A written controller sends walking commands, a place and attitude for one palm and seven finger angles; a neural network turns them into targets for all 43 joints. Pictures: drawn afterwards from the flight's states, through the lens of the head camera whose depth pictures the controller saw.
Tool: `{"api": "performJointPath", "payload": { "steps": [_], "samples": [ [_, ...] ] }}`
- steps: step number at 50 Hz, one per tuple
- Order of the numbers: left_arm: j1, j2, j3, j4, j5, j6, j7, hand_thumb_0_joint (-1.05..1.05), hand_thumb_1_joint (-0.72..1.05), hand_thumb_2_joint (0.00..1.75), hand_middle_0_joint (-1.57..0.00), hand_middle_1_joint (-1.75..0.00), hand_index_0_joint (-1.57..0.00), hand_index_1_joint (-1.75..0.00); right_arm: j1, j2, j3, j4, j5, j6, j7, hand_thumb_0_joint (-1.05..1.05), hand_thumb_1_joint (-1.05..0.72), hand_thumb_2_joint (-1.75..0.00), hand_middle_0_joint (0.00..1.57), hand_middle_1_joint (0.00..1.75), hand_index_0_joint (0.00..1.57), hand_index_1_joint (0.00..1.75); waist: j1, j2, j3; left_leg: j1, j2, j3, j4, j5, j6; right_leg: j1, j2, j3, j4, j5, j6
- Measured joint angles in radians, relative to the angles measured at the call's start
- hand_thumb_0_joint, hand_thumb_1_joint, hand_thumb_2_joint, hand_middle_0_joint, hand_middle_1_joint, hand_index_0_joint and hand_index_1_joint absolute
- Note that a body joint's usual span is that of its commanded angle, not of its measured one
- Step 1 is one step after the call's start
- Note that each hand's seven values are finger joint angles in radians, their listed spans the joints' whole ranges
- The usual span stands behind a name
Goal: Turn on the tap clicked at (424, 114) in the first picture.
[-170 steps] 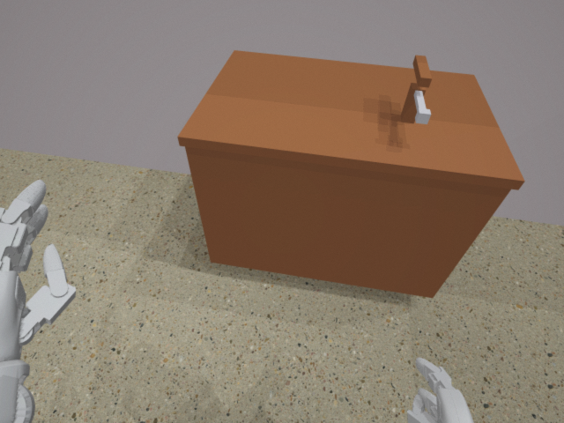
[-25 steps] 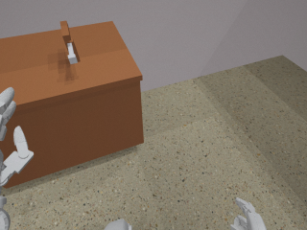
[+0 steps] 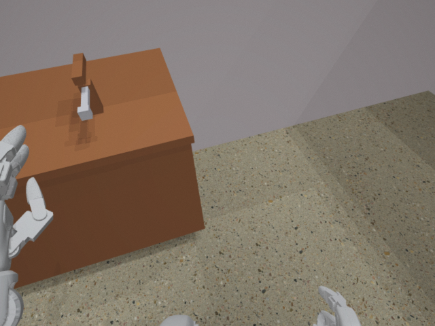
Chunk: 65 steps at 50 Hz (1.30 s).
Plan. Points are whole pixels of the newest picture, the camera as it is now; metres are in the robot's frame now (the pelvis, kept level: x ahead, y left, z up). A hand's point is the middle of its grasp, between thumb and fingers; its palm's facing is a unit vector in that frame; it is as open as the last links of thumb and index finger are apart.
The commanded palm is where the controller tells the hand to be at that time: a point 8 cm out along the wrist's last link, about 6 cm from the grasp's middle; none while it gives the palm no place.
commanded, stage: take the last steps up to it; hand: left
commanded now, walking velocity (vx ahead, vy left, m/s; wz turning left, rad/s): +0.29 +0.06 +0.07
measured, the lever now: (85, 112) +0.59 +0.40 +0.04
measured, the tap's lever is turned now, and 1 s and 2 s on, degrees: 0 0 0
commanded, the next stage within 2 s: come to a stop and stand still in 0.68 s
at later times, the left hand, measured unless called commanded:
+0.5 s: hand (89, 146) +0.33 +0.22 +0.20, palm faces +0.40 -0.79 -0.45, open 7.4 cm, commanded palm +0.28 +0.26 +0.19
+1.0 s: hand (94, 118) +0.40 +0.24 +0.19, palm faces +0.44 -0.81 -0.39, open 7.4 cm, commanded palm +0.33 +0.28 +0.19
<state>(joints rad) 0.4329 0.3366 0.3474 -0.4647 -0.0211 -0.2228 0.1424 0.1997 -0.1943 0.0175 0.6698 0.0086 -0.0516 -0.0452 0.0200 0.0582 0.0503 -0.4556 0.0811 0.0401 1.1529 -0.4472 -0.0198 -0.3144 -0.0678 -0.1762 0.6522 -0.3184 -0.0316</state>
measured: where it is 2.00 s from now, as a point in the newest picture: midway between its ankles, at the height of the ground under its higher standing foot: outside the picture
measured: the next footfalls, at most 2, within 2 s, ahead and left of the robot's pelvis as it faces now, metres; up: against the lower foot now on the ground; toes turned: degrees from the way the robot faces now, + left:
left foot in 0.22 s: +0.16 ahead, +0.12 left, +0.00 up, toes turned +10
right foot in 0.52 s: +0.23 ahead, -0.11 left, +0.00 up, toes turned +2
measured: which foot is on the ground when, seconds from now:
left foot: up 0.00-0.20, down 0.22-0.52, up 0.54-0.82, down 0.84-1.00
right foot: down 0.00-0.22, up 0.24-0.50, down 0.52-1.00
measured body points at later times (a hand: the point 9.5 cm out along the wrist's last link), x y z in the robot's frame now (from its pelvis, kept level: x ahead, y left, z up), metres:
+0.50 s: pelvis +0.12 -0.02 +0.01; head +0.13 -0.02 +0.46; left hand +0.30 +0.26 +0.22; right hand +0.29 -0.22 -0.08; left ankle +0.12 +0.11 -0.72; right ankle +0.16 -0.12 -0.72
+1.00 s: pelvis +0.18 -0.01 +0.01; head +0.21 +0.01 +0.46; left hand +0.37 +0.28 +0.21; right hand +0.37 -0.23 -0.06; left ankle +0.21 +0.10 -0.72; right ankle +0.17 -0.12 -0.71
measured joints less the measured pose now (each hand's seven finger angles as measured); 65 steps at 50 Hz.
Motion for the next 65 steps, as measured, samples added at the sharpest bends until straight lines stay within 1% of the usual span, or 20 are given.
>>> {"api": "performJointPath", "payload": {
  "steps": [1, 3, 8, 11, 12, 14, 17, 21, 25, 27, 29, 31, 33, 37, 42, 45, 48, 54, 59, 65],
  "samples": [
    [0.004, -0.010, 0.000, 0.003, 0.002, 0.001, -0.001, 0.01, 0.89, 0.90, -0.21, -0.30, -0.21, -0.30, -0.004, -0.009, -0.004, 0.007, 0.000, 0.007, -0.001, 0.01, -0.90, -0.90, 0.20, 0.30, 0.20, 0.30, -0.001, -0.006, 0.001, -0.025, -0.005, 0.008, 0.020, 0.015, -0.002, 0.016, -0.002, -0.002, -0.024, 0.005, 0.005],
    [0.016, -0.016, 0.003, -0.002, 0.005, -0.002, 0.001, 0.01, 0.89, 0.90, -0.21, -0.30, -0.21, -0.30, -0.005, -0.022, -0.012, 0.006, -0.002, 0.015, -0.007, 0.01, -0.90, -0.90, 0.20, 0.30, 0.20, 0.30, -0.006, -0.026, 0.003, -0.044, -0.004, 0.032, -0.045, 0.046, -0.001, 0.047, -0.007, -0.005, -0.069, 0.015, 0.006],
    [0.049, 0.005, 0.009, -0.070, 0.006, -0.009, 0.020, 0.01, 0.89, 0.90, -0.21, -0.30, -0.21, -0.30, 0.009, -0.045, -0.038, -0.047, -0.010, 0.005, -0.018, 0.01, -0.90, -0.90, 0.20, 0.30, 0.20, 0.30, -0.008, -0.076, 0.010, 0.034, -0.008, 0.096, -0.422, 0.129, 0.011, 0.103, -0.017, -0.005, -0.113, -0.002, 0.015],
    [0.052, 0.022, 0.018, -0.111, 0.003, -0.018, 0.034, 0.01, 0.89, 0.90, -0.21, -0.30, -0.21, -0.30, 0.016, -0.061, -0.052, -0.085, -0.010, -0.004, -0.026, 0.01, -0.91, -0.90, 0.20, 0.30, 0.20, 0.30, -0.005, -0.080, 0.001, 0.127, -0.020, 0.120, -0.604, 0.238, 0.028, 0.109, -0.014, 0.005, -0.040, -0.066, 0.033],
    [0.038, 0.032, 0.025, -0.108, 0.001, -0.022, 0.037, 0.01, 0.89, 0.90, -0.21, -0.30, -0.21, -0.30, 0.006, -0.053, -0.058, -0.088, -0.007, -0.006, -0.028, 0.01, -0.91, -0.90, 0.20, 0.30, 0.20, 0.30, -0.006, -0.096, 0.003, 0.127, -0.027, 0.129, -0.581, 0.244, 0.040, 0.089, -0.024, 0.026, 0.028, -0.095, 0.035],
    [-0.003, 0.043, 0.033, -0.063, -0.002, -0.028, 0.036, 0.01, 0.89, 0.90, -0.21, -0.30, -0.21, -0.30, -0.014, -0.031, -0.059, -0.089, -0.005, -0.008, -0.030, 0.01, -0.91, -0.90, 0.19, 0.30, 0.20, 0.30, -0.015, -0.108, 0.000, 0.126, -0.030, 0.133, -0.535, 0.196, 0.053, 0.017, -0.010, 0.084, 0.229, -0.190, 0.036],
    [-0.034, 0.049, 0.037, -0.021, -0.004, -0.009, 0.025, 0.01, 0.89, 0.90, -0.21, -0.30, -0.21, -0.30, -0.028, 0.006, -0.040, -0.086, -0.001, -0.020, -0.018, 0.01, -0.91, -0.90, 0.19, 0.30, 0.20, 0.30, -0.036, -0.092, -0.017, 0.141, -0.020, 0.114, -0.554, 0.176, 0.049, -0.083, 0.012, 0.102, 0.393, -0.196, 0.044],
    [0.022, 0.041, 0.032, -0.057, -0.011, -0.007, 0.015, 0.01, 0.89, 0.90, -0.21, -0.30, -0.21, -0.30, -0.013, 0.042, -0.008, -0.093, 0.000, -0.039, -0.001, 0.01, -0.90, -0.90, 0.20, 0.30, 0.20, 0.30, -0.039, -0.062, -0.027, 0.172, 0.002, 0.104, -0.601, 0.182, 0.029, -0.118, 0.004, 0.073, 0.246, -0.110, 0.055],
    [0.068, 0.052, 0.030, -0.063, -0.010, -0.009, 0.010, 0.01, 0.89, 0.90, -0.21, -0.30, -0.21, -0.30, 0.020, 0.054, 0.012, -0.092, 0.001, -0.044, -0.003, 0.01, -0.90, -0.90, 0.20, 0.30, 0.20, 0.30, -0.025, -0.032, -0.023, 0.186, 0.019, 0.090, -0.563, 0.140, 0.000, -0.037, 0.013, 0.031, -0.015, -0.019, 0.060],
    [0.053, 0.049, 0.025, -0.042, -0.001, -0.006, 0.009, 0.01, 0.89, 0.90, -0.21, -0.30, -0.21, -0.30, 0.025, 0.043, 0.013, -0.078, 0.001, -0.034, -0.008, 0.00, -0.90, -0.90, 0.20, 0.30, 0.20, 0.30, -0.016, -0.011, -0.018, 0.159, 0.026, 0.072, -0.466, 0.076, 0.002, -0.019, 0.021, 0.017, -0.041, 0.061, 0.016],
    [0.019, 0.025, 0.006, -0.009, 0.000, 0.001, 0.005, 0.01, 0.89, 0.90, -0.21, -0.30, -0.21, -0.30, 0.015, 0.021, 0.005, -0.036, -0.001, -0.021, -0.008, 0.01, -0.90, -0.90, 0.20, 0.30, 0.20, 0.30, -0.005, 0.000, -0.013, 0.093, 0.000, 0.032, -0.275, -0.003, 0.006, -0.019, 0.016, 0.009, -0.005, 0.029, -0.008],
    [0.003, -0.001, -0.001, 0.013, 0.000, 0.005, 0.002, 0.01, 0.89, 0.90, -0.21, -0.30, -0.21, -0.30, 0.003, 0.001, 0.000, -0.002, -0.002, -0.007, -0.006, 0.01, -0.90, -0.90, 0.20, 0.30, 0.20, 0.30, 0.001, -0.009, -0.006, 0.029, -0.029, 0.016, -0.107, 0.001, -0.001, -0.001, 0.009, 0.012, -0.019, 0.012, -0.012],
    [0.006, -0.015, -0.001, 0.019, 0.003, 0.002, 0.003, 0.01, 0.89, 0.90, -0.21, -0.30, -0.21, -0.30, -0.005, -0.015, -0.004, 0.009, -0.004, 0.004, -0.008, 0.01, -0.90, -0.90, 0.20, 0.30, 0.20, 0.30, -0.005, -0.022, -0.001, -0.007, -0.035, 0.021, -0.064, 0.028, -0.006, 0.022, 0.003, 0.012, -0.058, 0.025, -0.005],
    [0.039, -0.004, 0.002, -0.018, 0.008, -0.010, 0.009, 0.01, 0.89, 0.90, -0.21, -0.30, -0.21, -0.30, -0.004, -0.033, -0.020, -0.020, -0.011, 0.009, -0.015, 0.01, -0.90, -0.90, 0.20, 0.30, 0.20, 0.30, -0.024, -0.059, 0.009, 0.014, -0.025, 0.058, -0.270, 0.083, 0.001, 0.057, -0.007, 0.009, -0.114, 0.039, -0.001],
    [0.071, 0.024, 0.008, -0.100, 0.004, -0.018, 0.022, 0.01, 0.89, 0.90, -0.21, -0.30, -0.21, -0.30, 0.009, -0.062, -0.046, -0.078, -0.013, 0.003, -0.024, 0.01, -0.91, -0.90, 0.20, 0.30, 0.20, 0.30, -0.025, -0.066, 0.006, 0.139, -0.026, 0.082, -0.593, 0.219, 0.011, 0.072, 0.002, 0.008, -0.074, -0.006, 0.022],
    [0.036, 0.049, 0.022, -0.079, -0.005, -0.022, 0.023, 0.01, 0.89, 0.90, -0.21, -0.30, -0.21, -0.30, -0.003, -0.039, -0.053, -0.083, -0.006, 0.008, -0.031, 0.01, -0.91, -0.90, 0.19, 0.30, 0.20, 0.30, -0.015, -0.101, 0.001, 0.150, -0.040, 0.101, -0.573, 0.195, 0.039, 0.057, -0.007, 0.052, -0.003, -0.070, 0.040],
    [-0.003, 0.054, 0.029, -0.038, -0.006, -0.012, 0.016, 0.01, 0.89, 0.90, -0.21, -0.30, -0.21, -0.30, -0.013, -0.007, -0.037, -0.091, -0.014, -0.011, -0.021, 0.01, -0.91, -0.90, 0.19, 0.30, 0.19, 0.30, -0.022, -0.096, -0.005, 0.155, -0.036, 0.089, -0.588, 0.188, 0.048, 0.033, 0.027, 0.098, 0.058, -0.134, 0.046],
    [0.044, 0.056, 0.022, -0.076, -0.015, 0.011, 0.007, 0.01, 0.89, 0.90, -0.21, -0.30, -0.21, -0.30, -0.022, 0.052, 0.023, -0.122, -0.017, -0.042, 0.020, 0.01, -0.90, -0.90, 0.20, 0.30, 0.20, 0.30, -0.020, -0.081, 0.002, 0.174, -0.017, 0.094, -0.616, 0.205, 0.026, 0.071, 0.054, 0.098, -0.123, 0.027, 0.043],
    [0.070, 0.035, -0.007, -0.048, -0.026, 0.027, -0.007, 0.01, 0.89, 0.90, -0.21, -0.30, -0.21, -0.30, -0.014, 0.048, 0.041, -0.106, -0.008, -0.022, 0.011, 0.01, -0.90, -0.90, 0.20, 0.30, 0.20, 0.30, -0.019, -0.024, -0.013, 0.158, 0.015, 0.071, -0.595, 0.202, 0.005, 0.080, 0.088, 0.075, -0.152, 0.064, -0.006],
    [0.060, 0.003, -0.030, -0.004, -0.029, 0.054, -0.001, 0.01, 0.89, 0.90, -0.21, -0.30, -0.21, -0.30, 0.015, 0.001, 0.022, -0.060, -0.008, 0.002, -0.017, 0.01, -0.90, -0.90, 0.20, 0.30, 0.20, 0.30, -0.017, -0.022, -0.039, 0.156, -0.008, 0.039, -0.597, 0.212, 0.009, 0.075, 0.079, 0.065, -0.135, 0.056, -0.008]
  ]
}}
